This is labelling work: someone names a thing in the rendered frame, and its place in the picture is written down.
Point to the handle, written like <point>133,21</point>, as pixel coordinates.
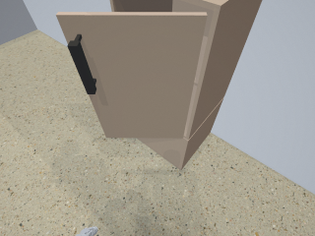
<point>81,63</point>

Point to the robot left hand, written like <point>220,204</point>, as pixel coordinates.
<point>88,231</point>

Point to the cupboard door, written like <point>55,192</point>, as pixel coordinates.
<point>145,65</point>

